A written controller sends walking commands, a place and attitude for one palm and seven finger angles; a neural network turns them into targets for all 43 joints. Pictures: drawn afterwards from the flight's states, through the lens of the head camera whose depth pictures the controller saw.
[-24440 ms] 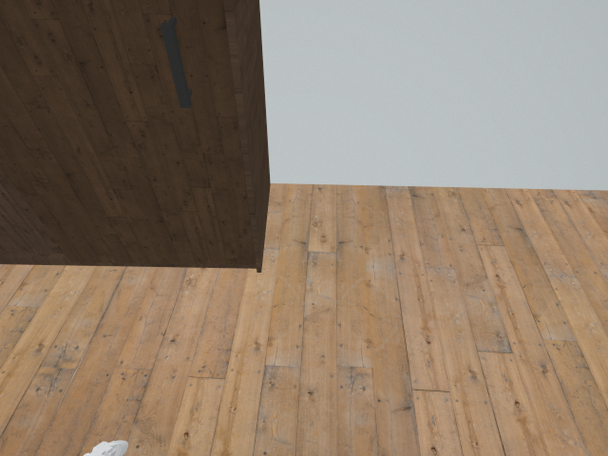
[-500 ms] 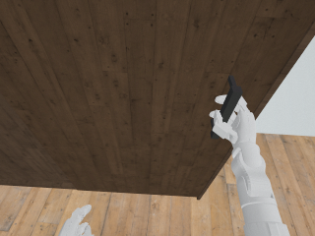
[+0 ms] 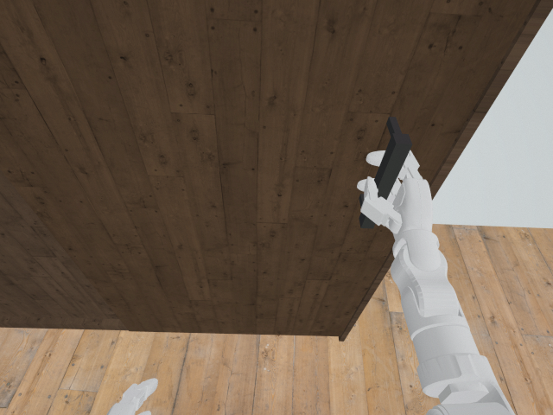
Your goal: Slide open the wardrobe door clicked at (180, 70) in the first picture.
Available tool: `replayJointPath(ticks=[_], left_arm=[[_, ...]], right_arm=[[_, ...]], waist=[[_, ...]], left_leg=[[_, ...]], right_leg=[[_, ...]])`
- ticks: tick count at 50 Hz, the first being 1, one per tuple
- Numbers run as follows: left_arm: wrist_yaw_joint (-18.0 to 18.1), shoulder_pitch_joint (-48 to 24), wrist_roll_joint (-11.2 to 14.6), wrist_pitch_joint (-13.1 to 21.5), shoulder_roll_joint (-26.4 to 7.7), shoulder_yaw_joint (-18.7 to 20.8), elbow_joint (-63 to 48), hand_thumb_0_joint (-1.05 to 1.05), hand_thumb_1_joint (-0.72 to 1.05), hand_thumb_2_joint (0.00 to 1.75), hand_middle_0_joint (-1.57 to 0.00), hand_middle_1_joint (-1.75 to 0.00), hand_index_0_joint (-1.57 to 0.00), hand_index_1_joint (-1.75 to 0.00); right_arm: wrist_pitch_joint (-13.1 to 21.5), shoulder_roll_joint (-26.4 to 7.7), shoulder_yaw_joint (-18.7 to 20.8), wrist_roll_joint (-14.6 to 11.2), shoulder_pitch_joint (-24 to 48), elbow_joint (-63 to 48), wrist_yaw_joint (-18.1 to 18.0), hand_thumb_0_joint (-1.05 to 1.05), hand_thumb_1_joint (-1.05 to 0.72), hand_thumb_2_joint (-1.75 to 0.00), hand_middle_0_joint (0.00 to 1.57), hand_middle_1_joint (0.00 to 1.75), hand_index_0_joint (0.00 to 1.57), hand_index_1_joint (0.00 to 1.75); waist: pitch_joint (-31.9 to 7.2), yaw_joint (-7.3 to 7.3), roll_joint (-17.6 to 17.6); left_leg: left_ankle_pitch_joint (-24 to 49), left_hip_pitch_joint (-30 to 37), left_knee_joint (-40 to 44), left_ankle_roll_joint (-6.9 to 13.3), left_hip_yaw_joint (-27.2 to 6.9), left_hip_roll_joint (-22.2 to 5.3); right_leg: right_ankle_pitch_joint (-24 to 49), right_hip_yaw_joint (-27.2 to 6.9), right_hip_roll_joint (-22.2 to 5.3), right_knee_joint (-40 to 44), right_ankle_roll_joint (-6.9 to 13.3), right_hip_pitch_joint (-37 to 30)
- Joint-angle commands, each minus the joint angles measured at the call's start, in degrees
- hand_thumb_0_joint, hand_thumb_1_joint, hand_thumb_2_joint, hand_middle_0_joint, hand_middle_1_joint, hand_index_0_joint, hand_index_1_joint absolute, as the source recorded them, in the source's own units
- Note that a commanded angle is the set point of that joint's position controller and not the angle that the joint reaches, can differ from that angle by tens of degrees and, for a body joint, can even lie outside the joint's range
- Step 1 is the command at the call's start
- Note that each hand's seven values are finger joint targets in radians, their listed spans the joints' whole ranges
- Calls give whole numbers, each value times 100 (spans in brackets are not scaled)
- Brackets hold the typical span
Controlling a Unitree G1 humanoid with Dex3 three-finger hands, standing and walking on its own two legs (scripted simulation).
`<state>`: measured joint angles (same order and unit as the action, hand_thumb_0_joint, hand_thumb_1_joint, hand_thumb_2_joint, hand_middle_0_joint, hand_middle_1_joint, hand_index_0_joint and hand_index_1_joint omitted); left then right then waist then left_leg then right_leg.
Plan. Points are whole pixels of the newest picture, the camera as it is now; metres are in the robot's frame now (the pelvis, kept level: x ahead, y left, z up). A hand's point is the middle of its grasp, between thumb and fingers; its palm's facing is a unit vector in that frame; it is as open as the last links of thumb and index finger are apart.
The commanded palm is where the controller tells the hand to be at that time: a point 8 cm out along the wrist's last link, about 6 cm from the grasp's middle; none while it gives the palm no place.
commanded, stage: tug the door sideways, standing still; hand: right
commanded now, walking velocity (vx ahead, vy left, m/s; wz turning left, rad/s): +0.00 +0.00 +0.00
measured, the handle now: (378, 176) +0.45 -0.14 +0.11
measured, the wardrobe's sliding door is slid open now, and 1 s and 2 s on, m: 0.00 0.01 0.20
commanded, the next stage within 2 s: step sideways, sliding the door along in 0.10 s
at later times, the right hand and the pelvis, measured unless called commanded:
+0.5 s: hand (367, 200) +0.40 -0.11 +0.11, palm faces +0.15 +0.98 -0.12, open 6.0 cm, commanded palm +0.37 -0.11 +0.12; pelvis +0.01 +0.03 -0.01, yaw +2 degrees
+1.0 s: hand (356, 194) +0.41 -0.10 +0.11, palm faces +0.39 +0.92 -0.07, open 6.2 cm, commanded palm +0.37 -0.06 +0.12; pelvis +0.05 +0.14 +0.00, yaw -2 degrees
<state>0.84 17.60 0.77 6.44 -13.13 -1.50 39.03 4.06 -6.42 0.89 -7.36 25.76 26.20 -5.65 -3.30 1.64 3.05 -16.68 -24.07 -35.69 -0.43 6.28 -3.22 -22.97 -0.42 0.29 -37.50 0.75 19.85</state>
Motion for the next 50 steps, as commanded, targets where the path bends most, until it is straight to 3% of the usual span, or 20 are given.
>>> replayJointPath(ticks=[1, 10, 11, 12, 14, 17, 19, 21, 24, 28, 30, 32, 33, 34, 35, 36, 37, 46, 49, 50], left_arm=[[7, -229, 52, 316, -623, 236, -741, 0, 90, 90, -20, -30, -20, -30], [25, -190, 71, 360, -681, 230, -681, 0, 90, 90, -20, -30, -20, -30], [278, -475, 136, 134, -842, 293, -744, 0, 90, 90, -20, -30, -20, -30], [352, -648, 132, 14, -616, 204, -762, 0, 90, 90, -20, -30, -20, -30], [471, -902, 146, -77, -527, 160, -870, 0, 90, 90, -20, -30, -20, -30], [529, -941, 49, -220, -591, 234, -882, 0, 90, 90, -20, -30, -20, -30], [525, -978, 13, -301, -574, 264, -881, 0, 90, 90, -20, -30, -20, -30], [502, -1039, 33, -370, -552, 260, -909, 0, 90, 90, -20, -30, -20, -30], [466, -1146, 31, -417, -638, 315, -979, 0, 90, 90, -20, -30, -20, -30], [444, -1252, 120, -382, -514, 411, -1019, 0, 90, 90, -20, -30, -20, -30], [430, -1338, 93, -319, -292, 292, -1027, 0, 90, 90, -20, -30, -20, -30], [444, -1286, 35, -318, -233, 245, -979, 0, 90, 90, -20, -30, -20, -30], [479, -1235, 18, -332, -336, 292, -924, 0, 90, 90, -20, -30, -20, -30], [461, -1217, -30, -379, -635, 446, -1046, 0, 90, 90, -20, -30, -20, -30], [304, -1396, 20, -430, -560, 454, -1164, 0, 90, 90, -20, -30, -20, -30], [227, -1442, 86, -471, -522, 482, -1207, 0, 90, 90, -20, -30, -20, -30], [206, -1399, 79, -480, -487, 465, -1172, 0, 90, 90, -20, -30, -20, -30], [124, -1433, 102, -266, -618, 498, -1370, 0, 90, 90, -20, -30, -20, -30], [110, -1414, 156, -152, -554, 480, -1350, 0, 90, 90, -20, -30, -20, -30], [91, -1384, 189, -118, -485, 467, -1338, 0, 90, 90, -20, -30, -20, -30]], right_arm=[[570, 974, -1364, 65, 2791, -1507, 666, 0, -90, -90, 45, 140, 45, 140], [634, 652, -1127, 26, 3304, -1343, 716, 0, -90, -90, 45, 140, 45, 140], [816, -2133, 844, 408, 3467, -1577, 242, 0, -90, -90, 45, 140, 45, 140], [775, -1096, 105, 378, 2969, -1396, 229, 0, -90, -90, 45, 140, 45, 140], [754, -463, -479, 337, 2820, -1609, 248, 0, -90, -90, 45, 140, 45, 140], [669, -422, -542, 324, 2810, -1669, 210, 0, -90, -90, 45, 140, 45, 140], [618, -461, -509, 306, 2868, -1764, 194, 0, -90, -90, 45, 140, 45, 140], [554, -355, -590, 279, 2820, -1961, 148, 0, -90, -90, 45, 140, 45, 140], [487, -369, -647, 369, 2614, -2134, 155, 0, -90, -90, 45, 140, 45, 140], [392, -166, -849, 432, 2202, -2181, 208, 0, -90, -90, 45, 140, 45, 140], [504, 110, -1068, 486, 2385, -2445, 230, 0, -90, -90, 45, 140, 45, 140], [604, 338, -1237, 479, 2487, -2679, 227, 0, -90, -90, 45, 140, 45, 140], [660, 344, -1323, 433, 2605, -2868, 223, 0, -90, -90, 45, 140, 45, 140], [666, 458, -1400, 312, 2354, -2901, 254, 0, -90, -90, 45, 140, 45, 140], [689, 640, -1545, 251, 2496, -3173, 316, 0, -90, -90, 45, 140, 45, 140], [648, 522, -1423, 353, 2620, -3122, 297, 0, -90, -90, 45, 140, 45, 140], [633, 575, -1487, 349, 2704, -3217, 288, 0, -90, -90, 45, 140, 45, 140], [530, 137, -1195, 347, 2181, -3559, 174, 0, -90, -90, 45, 140, 45, 140], [653, -143, -973, 435, 1790, -3706, 137, 0, -90, -90, 45, 140, 45, 140], [710, -242, -924, 514, 1716, -3864, 126, 0, -90, -90, 45, 140, 45, 140]], waist=[[-1689, -667, -321], [-1684, -742, -395], [-1356, -296, -540], [-1161, -363, -800], [-1138, -427, -204], [-1036, -467, 718], [-809, -482, 717], [-695, -476, 526], [-911, -395, 195], [-1031, -296, -1780], [-870, -237, -1415], [-1149, -424, -1015], [-1403, -596, -572], [-1641, -531, 628], [-1820, -316, 907], [-1345, -313, 200], [-1101, -418, 131], [-882, -434, 1519], [-772, -398, 1260], [-872, -390, 747]], left_leg=[[1803, 423, 152, 214, -113, 345], [1869, 456, 196, 201, -162, 345], [1498, 1280, 430, 166, -629, -56], [1454, 1436, 539, 129, -600, -123], [1172, 1084, 133, 165, -441, -35], [244, 4, -899, 113, -288, 264], [-868, -601, -1299, 154, -391, 329], [-784, -571, -961, 214, -415, 310], [966, 1015, 265, 330, -472, 240], [5309, 2861, 945, 1158, -2372, -1188], [5430, 2909, 685, 1081, -1967, -1258], [4965, 2434, 207, 844, -1316, -907], [4052, 1473, -623, 529, -909, -641], [1379, -251, -1798, 10, -505, 52], [-1310, -855, -2862, -28, -968, 236], [-1307, -1289, -3000, 106, -1168, 122], [-1181, -1524, -2898, 98, -1057, 36], [-161, 258, -861, 6, 12, 248], [1294, 1074, 630, -2, 110, 320], [2755, 1700, 1103, 22, 17, 160]], right_leg=[[2842, -313, -177, 453, -217, -932], [2535, -250, -114, 440, -137, -826], [1620, -209, -477, 790, 197, -406], [1162, -108, -389, 938, 224, -399], [1213, -363, -720, 1032, 325, -849], [2071, -1137, -1511, 1156, 716, -1698], [2794, -1548, -1900, 1221, 970, -2189], [3704, -1295, -1946, 867, 980, -2497], [3801, -477, -1549, 119, 555, -1720], [-404, 122, -63, -1920, -64, 510], [-938, 5, -208, -1512, 25, 691], [286, 235, -377, 186, 52, -369], [1804, 74, -787, 1192, 171, -1754], [4323, -1549, -2233, 1280, 796, -3104], [4921, -2283, -3078, 1311, 1274, -3503], [4578, -1996, -3043, 1167, 1383, -3432], [4701, -1703, -2917, 1049, 1343, -3408], [5110, 133, -2086, 751, 448, -2813], [5185, 402, -1796, -64, 124, -2664], [4569, 553, -1448, -616, 183, -2319]])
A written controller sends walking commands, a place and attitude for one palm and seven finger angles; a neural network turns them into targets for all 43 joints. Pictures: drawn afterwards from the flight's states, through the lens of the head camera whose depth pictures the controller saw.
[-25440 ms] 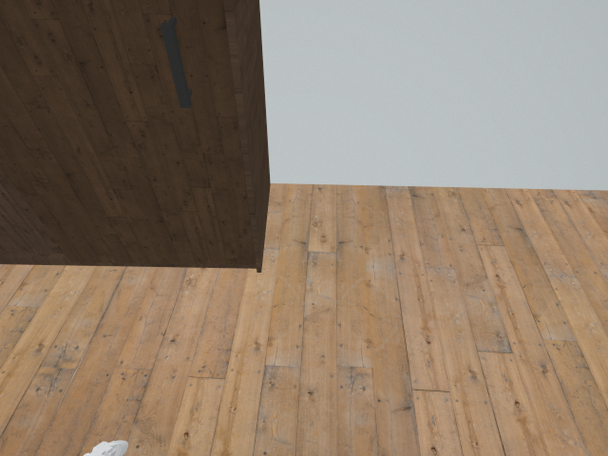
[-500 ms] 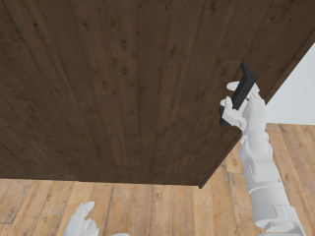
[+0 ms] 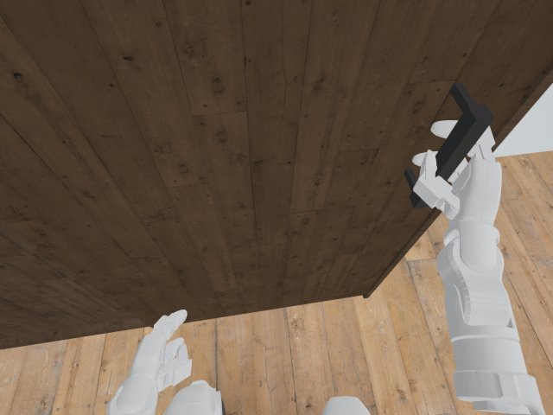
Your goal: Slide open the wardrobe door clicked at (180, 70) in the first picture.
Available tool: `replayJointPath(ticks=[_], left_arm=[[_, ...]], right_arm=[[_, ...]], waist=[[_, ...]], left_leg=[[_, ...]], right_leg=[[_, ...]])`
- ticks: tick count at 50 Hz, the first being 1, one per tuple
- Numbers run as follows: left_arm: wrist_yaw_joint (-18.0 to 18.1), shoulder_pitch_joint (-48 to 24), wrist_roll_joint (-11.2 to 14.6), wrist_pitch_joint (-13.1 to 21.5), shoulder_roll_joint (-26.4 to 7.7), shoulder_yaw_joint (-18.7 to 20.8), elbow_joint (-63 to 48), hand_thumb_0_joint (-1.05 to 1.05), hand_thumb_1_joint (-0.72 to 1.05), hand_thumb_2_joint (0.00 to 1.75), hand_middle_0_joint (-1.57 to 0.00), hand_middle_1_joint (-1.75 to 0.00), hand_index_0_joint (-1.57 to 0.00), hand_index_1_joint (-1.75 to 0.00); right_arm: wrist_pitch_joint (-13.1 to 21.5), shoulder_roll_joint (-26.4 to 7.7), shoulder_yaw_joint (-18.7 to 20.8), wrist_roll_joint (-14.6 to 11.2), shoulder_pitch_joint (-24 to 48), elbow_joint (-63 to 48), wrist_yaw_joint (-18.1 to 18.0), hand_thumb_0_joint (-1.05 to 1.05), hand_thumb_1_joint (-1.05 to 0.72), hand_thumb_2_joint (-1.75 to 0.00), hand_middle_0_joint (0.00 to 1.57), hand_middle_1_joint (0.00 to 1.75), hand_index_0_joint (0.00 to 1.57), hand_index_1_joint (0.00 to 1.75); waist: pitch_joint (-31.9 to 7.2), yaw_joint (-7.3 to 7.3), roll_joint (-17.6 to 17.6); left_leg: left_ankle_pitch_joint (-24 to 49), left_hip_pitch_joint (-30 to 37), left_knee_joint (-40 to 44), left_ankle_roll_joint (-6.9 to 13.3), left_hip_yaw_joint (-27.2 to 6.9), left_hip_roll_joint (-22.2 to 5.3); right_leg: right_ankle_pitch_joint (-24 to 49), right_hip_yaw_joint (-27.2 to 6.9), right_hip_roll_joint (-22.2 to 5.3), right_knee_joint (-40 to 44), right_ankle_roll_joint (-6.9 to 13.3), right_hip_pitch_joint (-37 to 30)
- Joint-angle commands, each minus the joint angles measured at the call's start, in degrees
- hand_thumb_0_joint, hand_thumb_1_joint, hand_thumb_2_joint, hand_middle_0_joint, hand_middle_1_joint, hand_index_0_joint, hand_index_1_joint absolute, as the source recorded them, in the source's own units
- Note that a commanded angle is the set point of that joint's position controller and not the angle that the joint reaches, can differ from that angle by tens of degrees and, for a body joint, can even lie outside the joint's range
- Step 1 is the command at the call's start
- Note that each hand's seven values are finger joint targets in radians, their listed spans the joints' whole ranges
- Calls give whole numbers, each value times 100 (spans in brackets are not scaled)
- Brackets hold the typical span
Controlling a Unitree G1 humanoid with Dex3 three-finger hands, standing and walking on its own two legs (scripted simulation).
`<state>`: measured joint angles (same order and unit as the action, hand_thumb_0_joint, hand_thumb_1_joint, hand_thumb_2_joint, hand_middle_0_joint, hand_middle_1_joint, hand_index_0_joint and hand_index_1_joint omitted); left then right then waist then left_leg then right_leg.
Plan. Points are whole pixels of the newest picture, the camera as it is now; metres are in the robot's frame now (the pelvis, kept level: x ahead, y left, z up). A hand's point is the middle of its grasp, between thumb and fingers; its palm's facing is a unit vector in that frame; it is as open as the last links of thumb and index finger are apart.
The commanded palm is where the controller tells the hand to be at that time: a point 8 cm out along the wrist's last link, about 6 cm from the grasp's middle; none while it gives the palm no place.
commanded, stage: step sideways, sliding the door along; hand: right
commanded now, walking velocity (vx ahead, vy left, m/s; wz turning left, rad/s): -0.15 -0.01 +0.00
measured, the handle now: (437, 152) +0.41 -0.26 +0.11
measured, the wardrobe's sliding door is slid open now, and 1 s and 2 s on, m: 0.01 0.20 0.44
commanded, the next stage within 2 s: none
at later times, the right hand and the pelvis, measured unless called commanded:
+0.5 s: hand (365, 183) +0.36 -0.14 +0.12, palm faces +0.46 +0.88 -0.06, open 6.3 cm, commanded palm +0.32 -0.11 +0.12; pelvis +0.06 +0.08 +0.01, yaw +1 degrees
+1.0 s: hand (276, 196) +0.35 -0.03 +0.12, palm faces +0.35 +0.94 -0.01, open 6.1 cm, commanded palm +0.31 +0.00 +0.10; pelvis +0.03 +0.16 +0.02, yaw +4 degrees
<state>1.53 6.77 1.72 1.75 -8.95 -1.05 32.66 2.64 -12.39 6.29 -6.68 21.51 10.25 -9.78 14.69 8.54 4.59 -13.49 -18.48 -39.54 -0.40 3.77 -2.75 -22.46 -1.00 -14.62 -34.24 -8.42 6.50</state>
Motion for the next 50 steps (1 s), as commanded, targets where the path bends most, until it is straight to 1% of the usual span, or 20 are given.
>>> replayJointPath(ticks=[1, 3, 5, 7, 8, 9, 10, 14, 18, 22, 25, 27, 28, 31, 33, 35, 36, 38, 42, 50], left_arm=[[34, -233, 115, 365, -704, 394, -668, 0, 90, 90, -20, -30, -20, -30], [140, -319, 83, 434, -741, 421, -531, 0, 90, 90, -20, -30, -20, -30], [207, -439, 88, 567, -574, 299, -543, 0, 90, 90, -20, -30, -20, -30], [262, -369, 72, 658, -611, 298, -421, 0, 90, 90, -20, -30, -20, -30], [286, -487, 65, 673, -782, 385, -523, 0, 90, 90, -20, -30, -20, -30], [176, -551, 44, 664, -928, 520, -701, 0, 90, 90, -20, -30, -20, -30], [42, -363, 91, 682, -906, 562, -700, 0, 90, 90, -20, -30, -20, -30], [-26, -235, 23, 759, -933, 556, -682, 0, 90, 90, -20, -30, -20, -30], [-42, -265, -27, 763, -958, 488, -852, 0, 90, 90, -20, -30, -20, -30], [-103, -399, -26, 798, -876, 365, -964, 0, 90, 90, -20, -30, -20, -30], [-131, -431, 65, 796, -804, 325, -955, 0, 90, 90, -20, -30, -20, -30], [-47, -443, 47, 741, -568, 315, -945, 0, 90, 90, -20, -30, -20, -30], [6, -382, 32, 776, -654, 386, -875, 0, 90, 90, -20, -30, -20, -30], [-7, -451, 31, 760, -441, 176, -659, 0, 90, 90, -20, -30, -20, -30], [23, -502, 26, 622, -509, 252, -563, 0, 90, 90, -20, -30, -20, -30], [-79, -608, -3, 543, -924, 536, -982, 0, 90, 90, -20, -30, -20, -30], [-160, -512, 39, 581, -1113, 642, -991, 0, 90, 90, -20, -30, -20, -30], [-99, -533, -93, 677, -963, 589, -1077, 0, 90, 90, -20, -30, -20, -30], [-99, -326, -34, 663, -1045, 543, -1054, 0, 90, 90, -20, -30, -20, -30], [-113, -322, 2, 746, -977, 495, -1148, 0, 90, 90, -20, -30, -20, -30]], right_arm=[[867, 80, -1330, 523, 2028, -2348, 495, 0, -90, -90, 45, 140, 45, 140], [732, -147, -994, 544, 925, -1974, 389, 0, -90, -90, 45, 140, 45, 140], [775, 140, -1199, 500, 1285, -3000, 332, 0, -90, -90, 45, 140, 45, 140], [834, 433, -1403, 452, 1132, -3362, 251, 0, -90, -90, 45, 140, 45, 140], [890, 538, -1549, 394, 1152, -3681, 252, 0, -90, -90, 45, 140, 45, 140], [891, 826, -1766, 347, 965, -3759, 307, 0, -90, -90, 45, 140, 45, 140], [872, 1147, -2042, 374, 895, -3499, 384, 0, -90, -90, 45, 140, 45, 140], [815, 647, -1642, 441, 958, -3893, 219, 0, -90, -90, 45, 140, 45, 140], [717, 510, -1551, 415, 420, -4009, 193, 0, -90, -90, 45, 140, 45, 140], [817, 336, -1444, 422, 99, -4202, 216, 0, -90, -90, 45, 140, 45, 140], [929, 121, -1254, 543, -83, -4347, 245, 0, -90, -90, 45, 140, 45, 140], [951, -266, -947, 592, -560, -4262, 165, 0, -90, -90, 45, 140, 45, 140], [887, -260, -803, 551, -1245, -3920, 127, 0, -90, -90, 45, 140, 45, 140], [1135, 3, -929, 490, -714, -4820, 76, 0, -90, -90, 45, 140, 45, 140], [1283, -36, -1082, 501, -526, -5008, 74, 0, -90, -90, 45, 140, 45, 140], [1259, 415, -1497, 390, -684, -5169, 255, 0, -90, -90, 45, 140, 45, 140], [1167, 657, -1752, 519, -547, -4679, 273, 0, -90, -90, 45, 140, 45, 140], [1145, 779, -1730, 531, -277, -4889, 178, 0, -90, -90, 45, 140, 45, 140], [888, 811, -1976, 557, -316, -4553, 97, 0, -90, -90, 45, 140, 45, 140], [819, 651, -1722, 530, -53, -3917, 197, 0, -90, -90, 45, 140, 45, 140]], waist=[[-2848, -1156, -502], [-2997, -902, -2085], [-3039, -944, -2123], [-3265, -1101, -1485], [-3390, -1116, -474], [-3690, -860, 576], [-3659, -914, 450], [-2877, -1072, 1029], [-2608, -1027, 1063], [-2467, -996, 1206], [-2566, -967, 525], [-2772, -888, -1512], [-2979, -692, -2180], [-2999, -908, -1712], [-3285, -1081, -1001], [-3579, -833, 568], [-3407, -951, 312], [-2911, -1123, 741], [-2617, -1038, 914], [-2343, -1115, 1899]], left_leg=[[4630, 1962, 1440, 261, -329, -605], [6924, 2548, 975, 862, -1462, -1550], [6633, 2498, 720, 923, -1348, -1628], [5919, 2250, -29, 590, -786, -1223], [3953, 1045, -555, 97, -331, -703], [37, -205, -1218, -148, -134, -207], [-1552, -660, -1971, -79, -316, -10], [-1463, -1783, -2289, -41, -152, -19], [-989, -1248, -1453, -42, 3, 18], [-79, -80, 243, 2, 232, 139], [2298, 1096, 1430, -12, 301, 87], [7281, 2120, 1123, 751, -1309, -1363], [8317, 2354, 998, 1164, -1953, -1735], [7534, 2688, 620, 1146, -1519, -1712], [6084, 2010, -91, 639, -752, -1208], [-1019, -596, -1877, -119, -286, -78], [-2020, -1119, -3236, -75, -604, 168], [-2285, -1976, -4163, -135, -782, 52], [-1825, -2530, -4769, -215, -455, 8], [-1068, -698, -1735, -190, 461, 139]], right_leg=[[2925, 792, 548, -1558, 990, -76], [-1191, 282, 1292, -2579, 637, 1538], [-1329, -5, 1186, -1755, 800, 1623], [754, 294, 1013, 454, 835, 678], [3838, -68, 286, 1010, 1066, -700], [6435, -1055, -913, 816, 1633, -1692], [6863, -890, -1102, 766, 1918, -2069], [6995, -268, -842, 461, 1772, -2715], [6910, 209, -862, 547, 1465, -2518], [6870, 611, -793, 72, 1186, -1954], [5471, 788, -321, -841, 946, -1215], [267, 859, 863, -2384, 552, 646], [-1709, 394, 1319, -2901, 567, 1333], [-1484, 94, 1072, -1216, 599, 1548], [1309, 437, 764, 779, 630, 38], [7153, -1465, -1695, 1211, 1872, -1931], [7244, -1065, -1771, 1024, 2155, -2079], [6785, -1151, -1844, 895, 2327, -1964], [5451, -184, -1348, 853, 1893, -2030], [5198, 713, -944, 869, 1366, -1287]])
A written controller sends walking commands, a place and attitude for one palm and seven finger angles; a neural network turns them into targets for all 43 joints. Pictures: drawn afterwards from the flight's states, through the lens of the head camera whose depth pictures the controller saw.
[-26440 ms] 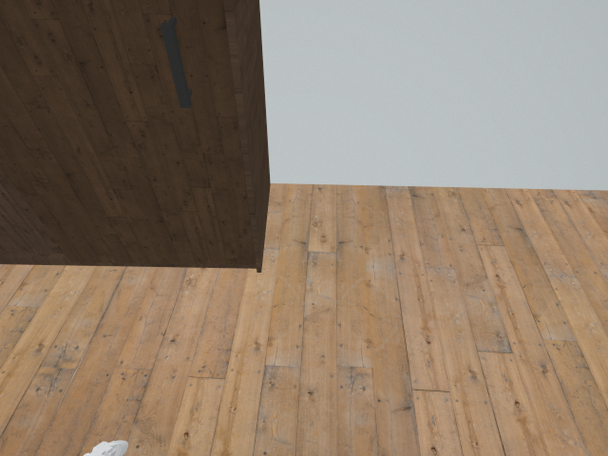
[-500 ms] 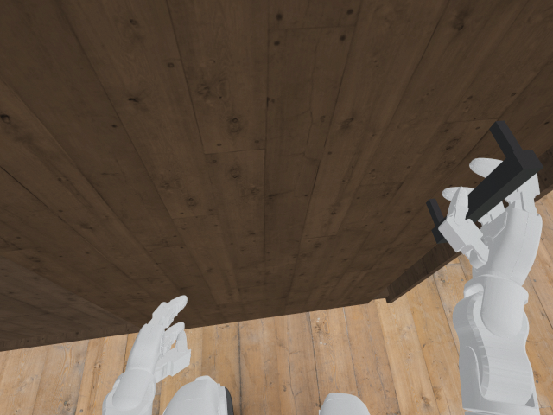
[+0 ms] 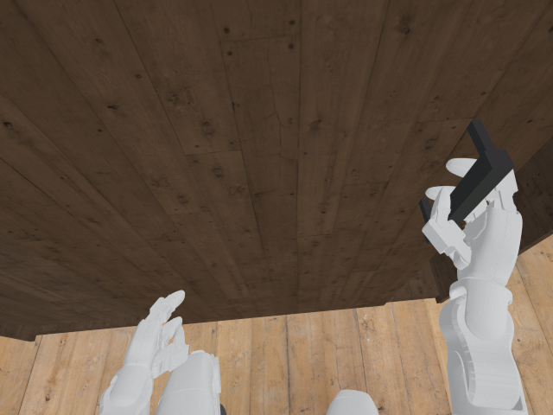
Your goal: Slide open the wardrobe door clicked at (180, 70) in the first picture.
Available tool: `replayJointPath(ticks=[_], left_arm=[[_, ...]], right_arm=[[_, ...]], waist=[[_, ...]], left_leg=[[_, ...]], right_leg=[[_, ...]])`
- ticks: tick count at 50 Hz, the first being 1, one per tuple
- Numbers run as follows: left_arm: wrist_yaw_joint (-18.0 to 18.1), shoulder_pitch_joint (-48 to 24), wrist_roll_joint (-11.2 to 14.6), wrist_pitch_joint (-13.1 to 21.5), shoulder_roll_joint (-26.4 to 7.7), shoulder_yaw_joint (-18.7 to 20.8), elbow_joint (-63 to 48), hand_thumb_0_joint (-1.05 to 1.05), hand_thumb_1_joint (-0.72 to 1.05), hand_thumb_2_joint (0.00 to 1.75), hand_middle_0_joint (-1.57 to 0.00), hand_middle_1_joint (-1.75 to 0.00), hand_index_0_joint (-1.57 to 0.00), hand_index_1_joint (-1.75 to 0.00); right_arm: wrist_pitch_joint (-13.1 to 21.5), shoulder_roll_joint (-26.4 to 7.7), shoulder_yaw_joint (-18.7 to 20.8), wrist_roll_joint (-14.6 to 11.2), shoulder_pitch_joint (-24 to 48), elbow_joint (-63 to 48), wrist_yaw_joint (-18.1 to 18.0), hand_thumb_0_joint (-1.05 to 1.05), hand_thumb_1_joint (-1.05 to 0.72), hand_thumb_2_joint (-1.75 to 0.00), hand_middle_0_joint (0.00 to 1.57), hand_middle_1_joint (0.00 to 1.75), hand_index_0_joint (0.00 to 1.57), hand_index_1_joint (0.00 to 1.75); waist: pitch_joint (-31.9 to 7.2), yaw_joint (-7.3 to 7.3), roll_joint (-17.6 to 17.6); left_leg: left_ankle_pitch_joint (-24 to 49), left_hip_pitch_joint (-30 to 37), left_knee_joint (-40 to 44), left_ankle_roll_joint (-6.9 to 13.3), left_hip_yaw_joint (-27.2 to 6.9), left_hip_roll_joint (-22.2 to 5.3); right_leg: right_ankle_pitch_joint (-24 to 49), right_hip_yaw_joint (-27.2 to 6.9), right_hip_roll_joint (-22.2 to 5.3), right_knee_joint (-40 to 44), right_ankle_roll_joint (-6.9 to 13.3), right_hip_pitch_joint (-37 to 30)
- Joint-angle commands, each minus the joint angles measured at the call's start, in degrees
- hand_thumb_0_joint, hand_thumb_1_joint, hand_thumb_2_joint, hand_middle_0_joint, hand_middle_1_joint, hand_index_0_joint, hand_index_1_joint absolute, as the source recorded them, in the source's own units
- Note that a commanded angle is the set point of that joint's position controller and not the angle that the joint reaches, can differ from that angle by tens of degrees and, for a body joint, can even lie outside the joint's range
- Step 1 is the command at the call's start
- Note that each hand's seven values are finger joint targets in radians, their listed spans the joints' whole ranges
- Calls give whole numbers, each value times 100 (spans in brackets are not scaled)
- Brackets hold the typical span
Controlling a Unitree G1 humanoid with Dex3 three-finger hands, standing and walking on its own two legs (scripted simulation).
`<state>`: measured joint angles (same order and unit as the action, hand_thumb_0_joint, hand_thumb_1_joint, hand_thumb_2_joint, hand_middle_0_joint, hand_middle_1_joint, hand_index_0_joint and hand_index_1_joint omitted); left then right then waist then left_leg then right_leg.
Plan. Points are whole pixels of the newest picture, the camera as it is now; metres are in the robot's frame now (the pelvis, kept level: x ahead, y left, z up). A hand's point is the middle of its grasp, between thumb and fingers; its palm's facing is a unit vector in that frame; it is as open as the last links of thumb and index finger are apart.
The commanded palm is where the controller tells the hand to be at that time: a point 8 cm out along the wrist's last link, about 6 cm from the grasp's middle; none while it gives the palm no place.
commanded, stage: step sideways, sliding the door along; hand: right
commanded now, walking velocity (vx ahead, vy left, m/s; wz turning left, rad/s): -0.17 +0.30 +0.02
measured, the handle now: (452, 190) +0.35 -0.25 +0.09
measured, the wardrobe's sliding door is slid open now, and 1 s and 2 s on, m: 0.20 0.44 0.53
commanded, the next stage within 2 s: stop walking and hold the door there in 1.62 s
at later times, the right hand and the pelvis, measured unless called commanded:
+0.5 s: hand (331, 233) +0.30 -0.09 +0.10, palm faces +0.35 +0.94 +0.00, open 6.1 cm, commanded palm +0.27 -0.06 +0.07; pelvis -0.03 +0.11 +0.00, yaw +1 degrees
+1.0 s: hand (233, 243) +0.30 +0.03 +0.09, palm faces +0.33 +0.94 +0.00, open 6.3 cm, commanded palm +0.27 +0.05 +0.07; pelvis -0.04 +0.22 -0.02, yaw +1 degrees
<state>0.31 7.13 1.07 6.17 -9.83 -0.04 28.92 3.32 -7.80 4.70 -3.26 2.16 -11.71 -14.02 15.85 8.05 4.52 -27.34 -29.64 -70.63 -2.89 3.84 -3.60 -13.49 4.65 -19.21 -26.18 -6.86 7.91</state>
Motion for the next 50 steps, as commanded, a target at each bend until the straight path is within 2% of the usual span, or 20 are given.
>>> replayJointPath(ticks=[1, 5, 8, 10, 13, 14, 15, 16, 18, 21, 32, 35, 37, 38, 40, 42, 43, 44, 46, 50], left_arm=[[-12, -342, 83, 307, -887, 392, -758, 0, 90, 90, -20, -30, -20, -30], [-16, -392, 264, 252, -615, 295, -586, 0, 90, 90, -20, -30, -20, -30], [99, -465, 184, 217, -394, 192, -334, 0, 90, 90, -20, -30, -20, -30], [193, -606, 150, 239, -506, 320, -277, 0, 90, 90, -20, -30, -20, -30], [207, -574, 190, 63, -624, 321, -15, 0, 90, 90, -20, -30, -20, -30], [186, -664, 134, 10, -950, 527, -281, 0, 90, 90, -20, -30, -20, -30], [88, -758, 104, -63, -1070, 567, -418, 0, 90, 90, -20, -30, -20, -30], [-52, -753, 87, -60, -1060, 561, -414, 0, 90, 90, -20, -30, -20, -30], [-1, -941, 50, -170, -875, 489, -408, 0, 90, 90, -20, -30, -20, -30], [28, -487, 53, -218, -926, 428, -360, 0, 90, 90, -20, -30, -20, -30], [40, -299, 83, -22, -865, 360, -489, 0, 90, 90, -20, -30, -20, -30], [47, -364, 211, -24, -552, 220, -376, 0, 90, 90, -20, -30, -20, -30], [112, -711, 186, 28, -216, 34, -334, 0, 90, 90, -20, -30, -20, -30], [166, -604, 106, 32, -482, 125, -97, 0, 90, 90, -20, -30, -20, -30], [215, -604, 117, -19, -649, 233, -101, 0, 90, 90, -20, -30, -20, -30], [229, -472, 143, -186, -642, 186, 20, 0, 90, 90, -20, -30, -20, -30], [291, -626, 146, -214, -749, 281, -5, 0, 90, 90, -20, -30, -20, -30], [200, -878, 66, -208, -1023, 532, -311, 0, 90, 90, -20, -30, -20, -30], [-8, -875, 82, -260, -907, 491, -431, 0, 90, 90, -20, -30, -20, -30], [149, -588, 51, -384, -882, 323, -355, 0, 90, 90, -20, -30, -20, -30]], right_arm=[[774, 163, -1520, 174, 1921, -1583, 625, 0, -90, -90, 45, 140, 45, 140], [831, -297, -1105, 226, 2209, -1501, 701, 0, -90, -90, 45, 140, 45, 140], [815, -1104, -453, 240, 2058, -1721, 582, 0, -90, -90, 45, 140, 45, 140], [795, -772, -507, 37, 2118, -2112, 565, 0, -90, -90, 45, 140, 45, 140], [872, -375, -878, -37, 2276, -1981, 589, 0, -90, -90, 45, 140, 45, 140], [879, -201, -1031, -64, 2180, -2090, 664, 0, -90, -90, 45, 140, 45, 140], [870, 151, -1339, -29, 2022, -1917, 760, 0, -90, -90, 45, 140, 45, 140], [836, 258, -1527, 56, 2440, -1896, 825, 0, -90, -90, 45, 140, 45, 140], [846, -69, -1294, 39, 2766, -2025, 715, 0, -90, -90, 45, 140, 45, 140], [612, 211, -1604, 61, 2777, -1710, 713, 0, -90, -90, 45, 140, 45, 140], [663, 80, -1345, 43, 2918, -728, 784, 0, -90, -90, 45, 140, 45, 140], [717, -302, -1121, 132, 3239, -787, 835, 0, -90, -90, 45, 140, 45, 140], [688, -1040, -634, 210, 3536, -952, 757, 0, -90, -90, 45, 140, 45, 140], [622, -1071, -453, 65, 3301, -1210, 696, 0, -90, -90, 45, 140, 45, 140], [629, -599, -703, -26, 3034, -1467, 659, 0, -90, -90, 45, 140, 45, 140], [706, -167, -953, -70, 3116, -1445, 667, 0, -90, -90, 45, 140, 45, 140], [765, -146, -1107, -83, 3130, -1514, 700, 0, -90, -90, 45, 140, 45, 140], [824, -108, -1171, -96, 2914, -1703, 747, 0, -90, -90, 45, 140, 45, 140], [898, 103, -1442, -31, 3380, -1904, 808, 0, -90, -90, 45, 140, 45, 140], [664, -13, -1473, 68, 2981, -1461, 653, 0, -90, -90, 45, 140, 45, 140]], waist=[[-2430, -1083, 1863], [-2566, -959, 645], [-2874, -852, -1766], [-2966, -833, -3189], [-3077, -1193, -1457], [-3105, -1033, 365], [-3541, -909, 887], [-3450, -1072, 699], [-2864, -948, 944], [-2906, -900, 991], [-2612, -1026, 1768], [-2740, -940, 270], [-2706, -957, -1865], [-2715, -837, -1562], [-2602, -820, -3088], [-3005, -1115, -2330], [-2974, -1203, -821], [-3314, -861, 1524], [-3397, -1111, 1043], [-2777, -904, 761]], left_leg=[[447, 752, 1957, 90, 441, 238], [3009, 2274, 4918, 55, 312, 103], [7236, 2688, 4545, 1220, -1658, -1668], [7003, 2998, 4162, 1481, -1415, -1498], [5544, 2427, 2507, 821, -277, -795], [2206, 660, 1327, 288, 19, -71], [-527, 132, -119, 114, -406, 210], [-379, -103, -1526, 163, -703, 284], [-180, -1094, -2366, 171, -861, 142], [-133, -1965, -2839, 115, -602, 128], [555, 1281, 2304, 139, 508, 279], [2702, 2540, 4867, 136, 202, 31], [5802, 2730, 4823, 1122, -1720, -1596], [6278, 2648, 4812, 1530, -2035, -1792], [6288, 2869, 4379, 1862, -1768, -1556], [6257, 3188, 2864, 1231, -507, -961], [4924, 2201, 1303, 776, -108, -506], [384, -27, -251, 254, 25, 285], [-344, -777, -3101, 229, -831, 411], [-629, -3361, -5016, 242, -830, 236]], right_leg=[[4300, 68, -488, -81, 1169, -1283], [2335, -36, 199, -1504, 994, -780], [-2516, -316, 1611, -3830, 470, 1226], [-2600, -662, 1603, -3821, 533, 1370], [384, -322, 1409, 60, 617, -181], [3491, -2049, -155, 519, 1177, -1386], [4522, -3096, -1208, 728, 1672, -1674], [2657, -3185, -1210, 820, 1969, -1156], [2800, -2835, -1125, 602, 2323, -1238], [3086, -1599, -720, 146, 2005, -1874], [2867, -386, -296, -210, 1257, -530], [1139, -383, 423, -1865, 869, -77], [-2382, -247, 1496, -4225, 550, 1760], [-2666, -552, 1731, -4721, 521, 1809], [-2536, -839, 1522, -4298, 636, 1788], [-1125, -648, 1462, -865, 658, 818], [1707, -678, 1184, 964, 720, -589], [5122, -2885, -766, 793, 1238, -2225], [3630, -3594, -1164, 764, 2294, -1608], [2671, -2288, -937, 290, 2328, -2274]])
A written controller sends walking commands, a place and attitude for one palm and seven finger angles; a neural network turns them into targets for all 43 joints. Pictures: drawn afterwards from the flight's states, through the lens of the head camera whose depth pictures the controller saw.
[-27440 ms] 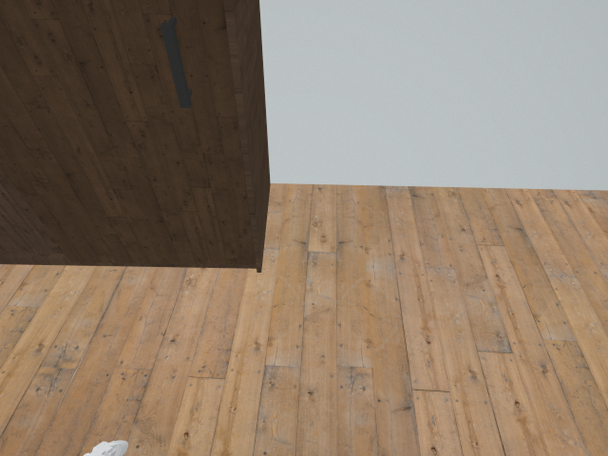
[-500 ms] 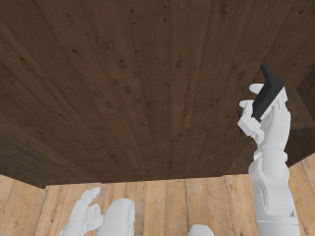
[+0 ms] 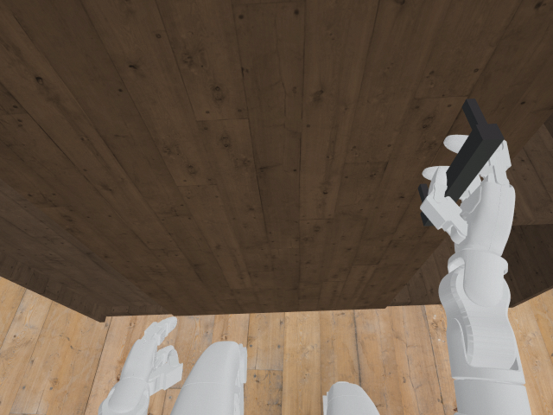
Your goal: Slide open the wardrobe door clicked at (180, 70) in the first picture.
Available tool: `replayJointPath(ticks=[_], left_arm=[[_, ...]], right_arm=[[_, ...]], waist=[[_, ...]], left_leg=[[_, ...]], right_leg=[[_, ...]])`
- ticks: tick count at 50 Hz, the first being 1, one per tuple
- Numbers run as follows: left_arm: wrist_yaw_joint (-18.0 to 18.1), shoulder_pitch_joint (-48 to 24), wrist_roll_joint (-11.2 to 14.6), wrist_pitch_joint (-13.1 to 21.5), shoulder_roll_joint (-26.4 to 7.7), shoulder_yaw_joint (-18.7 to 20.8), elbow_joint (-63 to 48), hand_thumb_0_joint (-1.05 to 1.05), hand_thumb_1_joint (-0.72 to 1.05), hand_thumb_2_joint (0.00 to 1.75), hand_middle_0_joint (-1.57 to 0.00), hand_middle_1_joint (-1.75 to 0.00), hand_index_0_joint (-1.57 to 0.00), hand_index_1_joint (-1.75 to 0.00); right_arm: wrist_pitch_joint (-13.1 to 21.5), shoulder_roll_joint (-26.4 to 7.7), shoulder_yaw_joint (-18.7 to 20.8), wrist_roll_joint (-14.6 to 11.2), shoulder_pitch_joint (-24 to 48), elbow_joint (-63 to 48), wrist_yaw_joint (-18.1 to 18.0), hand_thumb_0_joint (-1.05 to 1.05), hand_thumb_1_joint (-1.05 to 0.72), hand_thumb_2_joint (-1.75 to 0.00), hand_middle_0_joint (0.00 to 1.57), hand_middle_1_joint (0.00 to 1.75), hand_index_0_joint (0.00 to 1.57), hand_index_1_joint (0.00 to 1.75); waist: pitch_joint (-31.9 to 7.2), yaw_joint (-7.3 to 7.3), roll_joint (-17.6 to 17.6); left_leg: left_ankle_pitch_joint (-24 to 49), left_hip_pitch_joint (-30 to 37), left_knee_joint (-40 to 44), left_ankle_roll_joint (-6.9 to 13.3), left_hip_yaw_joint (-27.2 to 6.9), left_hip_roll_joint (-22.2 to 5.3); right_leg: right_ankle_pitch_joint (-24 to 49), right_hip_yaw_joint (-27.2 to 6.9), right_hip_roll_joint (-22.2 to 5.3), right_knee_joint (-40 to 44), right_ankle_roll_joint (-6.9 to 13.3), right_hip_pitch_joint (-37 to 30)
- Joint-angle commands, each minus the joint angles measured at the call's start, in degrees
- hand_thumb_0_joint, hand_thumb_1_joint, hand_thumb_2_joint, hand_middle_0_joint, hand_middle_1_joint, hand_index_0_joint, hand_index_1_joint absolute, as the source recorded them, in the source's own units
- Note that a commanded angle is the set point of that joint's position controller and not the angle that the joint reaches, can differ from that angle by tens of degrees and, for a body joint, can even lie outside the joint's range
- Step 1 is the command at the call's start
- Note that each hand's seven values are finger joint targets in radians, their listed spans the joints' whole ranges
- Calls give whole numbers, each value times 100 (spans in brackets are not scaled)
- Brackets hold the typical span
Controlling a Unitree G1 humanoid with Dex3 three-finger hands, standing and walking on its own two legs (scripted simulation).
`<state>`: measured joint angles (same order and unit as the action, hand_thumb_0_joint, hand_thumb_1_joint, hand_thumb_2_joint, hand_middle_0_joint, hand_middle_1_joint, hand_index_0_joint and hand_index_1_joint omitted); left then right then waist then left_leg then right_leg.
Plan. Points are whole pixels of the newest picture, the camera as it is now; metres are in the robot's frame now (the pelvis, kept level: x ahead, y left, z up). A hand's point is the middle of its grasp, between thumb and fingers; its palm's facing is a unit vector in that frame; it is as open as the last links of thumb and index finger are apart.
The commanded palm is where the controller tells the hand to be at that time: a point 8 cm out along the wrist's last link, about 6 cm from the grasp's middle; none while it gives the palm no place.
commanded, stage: step sideways, sliding the door along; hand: right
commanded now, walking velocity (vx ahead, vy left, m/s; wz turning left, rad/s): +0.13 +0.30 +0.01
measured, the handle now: (448, 170) +0.39 -0.24 +0.10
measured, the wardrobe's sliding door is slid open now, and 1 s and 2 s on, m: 0.44 0.53 0.53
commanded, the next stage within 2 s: stop walking and hold the door there in 0.62 s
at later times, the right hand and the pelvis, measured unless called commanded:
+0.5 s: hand (353, 194) +0.36 -0.11 +0.10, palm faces +0.65 +0.76 -0.11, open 7.1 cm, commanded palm +0.31 -0.07 +0.05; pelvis +0.06 +0.20 -0.07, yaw -6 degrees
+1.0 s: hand (354, 202) +0.35 -0.11 +0.10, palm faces +0.75 +0.46 -0.47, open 7.3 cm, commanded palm +0.30 -0.08 +0.04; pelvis +0.14 +0.30 -0.04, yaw -1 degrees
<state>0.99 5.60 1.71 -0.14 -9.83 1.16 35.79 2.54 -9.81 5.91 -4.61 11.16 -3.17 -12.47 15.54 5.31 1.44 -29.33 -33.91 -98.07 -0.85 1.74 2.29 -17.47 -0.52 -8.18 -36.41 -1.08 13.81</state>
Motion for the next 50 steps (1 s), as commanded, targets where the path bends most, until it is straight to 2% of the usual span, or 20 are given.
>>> replayJointPath(ticks=[1, 13, 18, 21, 22, 23, 24, 25, 26, 27, 28, 29, 30, 36, 37, 41, 45, 46, 48, 50], left_arm=[[110, -309, -44, 294, -891, 180, -1086, 0, 90, 90, -20, -30, -20, -30], [199, -123, -68, 699, -1082, 289, -1624, 0, 90, 90, -20, -30, -20, -30], [186, -90, -103, 753, -1121, 382, -1411, 0, 90, 90, -20, -30, -20, -30], [86, 211, 100, 852, -469, 251, -940, 0, 90, 90, -20, -30, -20, -30], [53, -172, 103, 1005, -351, 90, -948, 0, 90, 90, -20, -30, -20, -30], [-16, -513, -54, 1283, -334, -108, -810, 0, 90, 90, -20, -30, -20, -30], [-73, -273, 79, 1334, -143, -183, -940, 0, 90, 90, -20, -30, -20, -30], [-5, -66, 84, 1234, -640, 184, -932, 0, 90, 90, -20, -30, -20, -30], [55, -24, 126, 1109, -898, 423, -842, 0, 90, 90, -20, -30, -20, -30], [109, 166, 219, 1010, -931, 455, -811, 0, 90, 90, -20, -30, -20, -30], [167, 195, 218, 944, -1106, 612, -969, 0, 90, 90, -20, -30, -20, -30], [88, -221, 62, 913, -1125, 753, -1105, 0, 90, 90, -20, -30, -20, -30], [-87, -564, -89, 860, -919, 675, -988, 0, 90, 90, -20, -30, -20, -30], [141, -28, 52, 747, -1000, 565, -1098, 0, 90, 90, -20, -30, -20, -30], [320, 352, -71, 595, -1433, 722, -653, 0, 90, 90, -20, -30, -20, -30], [373, 402, -26, 830, -1193, 590, -581, 0, 90, 90, -20, -30, -20, -30], [395, 171, -16, 1337, -699, 212, -595, 0, 90, 90, -20, -30, -20, -30], [480, 95, -166, 1461, -587, 5, -236, 0, 90, 90, -20, -30, -20, -30], [220, 544, -153, 1278, -1069, 363, -464, 0, 90, 90, -20, -30, -20, -30], [209, 415, 32, 1215, -1242, 501, -527, 0, 90, 90, -20, -30, -20, -30]], right_arm=[[681, 197, -1605, 249, 2093, -2357, 478, 0, -90, -90, 45, 140, 45, 140], [736, -12, -1164, 197, 1678, -2158, 569, 0, -90, -90, 45, 140, 45, 140], [889, -290, -722, 120, 1543, -1887, 442, 0, -90, -90, 45, 140, 45, 140], [712, -1205, -2, 256, 1414, -1980, 401, 0, -90, -90, 45, 140, 45, 140], [761, -1849, 473, 297, 1573, -2544, 381, 0, -90, -90, 45, 140, 45, 140], [895, -2151, 818, 367, 1464, -2682, 264, 0, -90, -90, 45, 140, 45, 140], [871, -1821, 342, 247, 1843, -3501, 302, 0, -90, -90, 45, 140, 45, 140], [869, -1491, 392, 176, 1518, -3444, 320, 0, -90, -90, 45, 140, 45, 140], [869, -1152, 307, 50, 1087, -2978, 387, 0, -90, -90, 45, 140, 45, 140], [925, -934, 221, -37, 881, -2959, 437, 0, -90, -90, 45, 140, 45, 140], [1020, -732, 89, -113, 469, -2982, 442, 0, -90, -90, 45, 140, 45, 140], [1284, -632, 2, -64, 899, -3703, 514, 0, -90, -90, 45, 140, 45, 140], [1439, -1007, 253, 117, 1564, -4038, 525, 0, -90, -90, 45, 140, 45, 140], [1293, -1037, 406, 76, -21, -3372, 116, 0, -90, -90, 45, 140, 45, 140], [1323, -3818, 3353, 359, -1466, -1133, -90, 0, -90, -90, 45, 140, 45, 140], [1550, -3214, 2882, 429, -1475, -707, 84, 0, -90, -90, 45, 140, 45, 140], [1168, -4785, 4039, 523, -1285, -334, 214, 0, -90, -90, 45, 140, 45, 140], [1199, -5243, 4236, 467, -927, -161, 157, 0, -90, -90, 45, 140, 45, 140], [1097, -2894, 2358, 431, -893, -577, 377, 0, -90, -90, 45, 140, 45, 140], [1098, -3008, 2818, 237, -1120, -365, 231, 0, -90, -90, 45, 140, 45, 140]], waist=[[-2822, -586, 1058], [-2361, -644, 2432], [-2318, -637, 2334], [-3082, -647, -1801], [-3153, -514, -2143], [-2631, -302, -317], [-1982, -592, -479], [-1944, -517, -2979], [-2114, -638, -4061], [-2674, -908, -3696], [-3174, -940, -1451], [-3176, -904, 1117], [-2738, -994, 2756], [-2298, -834, 1776], [-2455, -642, 1558], [-2798, -462, 1517], [-2446, -422, -405], [-1749, -408, -427], [-1934, -624, -1582], [-2170, -671, -2709]], left_leg=[[-289, -3151, -2369, 19, -475, -383], [202, -2606, -612, -100, 336, -1044], [-396, 133, 2688, 31, 507, -634], [4141, 3191, 6631, 600, -1614, -1310], [5819, 2599, 6842, 1041, -2592, -2195], [7092, 1880, 6766, 1050, -2012, -2148], [6902, 1395, 6943, 1313, -3116, -2464], [5977, 1474, 6708, 1480, -3525, -2317], [6375, 2108, 5947, 1473, -2494, -1889], [6749, 2246, 4504, 1408, -1369, -1395], [5288, 1281, 2919, 931, -448, -728], [812, -163, 929, -112, 149, -23], [-1272, -1256, -264, -191, -396, 32], [-1228, -2923, -413, 197, -922, -385], [-437, -2725, -44, 93, -481, -468], [-145, 1321, 4210, 291, 268, -112], [6711, 2209, 6983, 1328, -3549, -2174], [7392, 2044, 7168, 1175, -3345, -2072], [4618, 1830, 7877, 1442, -4249, -2111], [4383, 1824, 7491, 1067, -2834, -1979]], right_leg=[[2767, -1497, -1901, 1312, 1631, -2905], [1003, -801, -1962, 1935, 1361, -1732], [2392, 423, -1578, 861, 674, -491], [-1384, 41, 183, -3194, -56, 1332], [-2439, -166, 460, -4891, -72, 1646], [-2522, -11, 537, -5378, 4, 1630], [-2998, 64, 406, -4791, -123, 1971], [-2904, -557, 397, -3427, -77, 1583], [-2332, -490, 369, -1869, 11, 1252], [-808, -318, 423, -99, 91, 67], [2885, -1290, -514, 1237, 496, -1750], [6596, -2611, -1777, 1324, 1205, -2900], [6491, -2933, -1952, 1026, 1597, -2863], [5008, -1290, -1955, 655, 1515, -3776], [4812, -741, -1822, 1094, 1334, -3553], [5007, 628, -972, -109, 571, -1652], [-1860, -425, 924, -5237, 180, 1182], [-2512, -35, 927, -5937, 208, 2067], [-1796, -476, 1080, -5156, -86, 1244], [-1844, -719, 763, -3221, 45, 602]])
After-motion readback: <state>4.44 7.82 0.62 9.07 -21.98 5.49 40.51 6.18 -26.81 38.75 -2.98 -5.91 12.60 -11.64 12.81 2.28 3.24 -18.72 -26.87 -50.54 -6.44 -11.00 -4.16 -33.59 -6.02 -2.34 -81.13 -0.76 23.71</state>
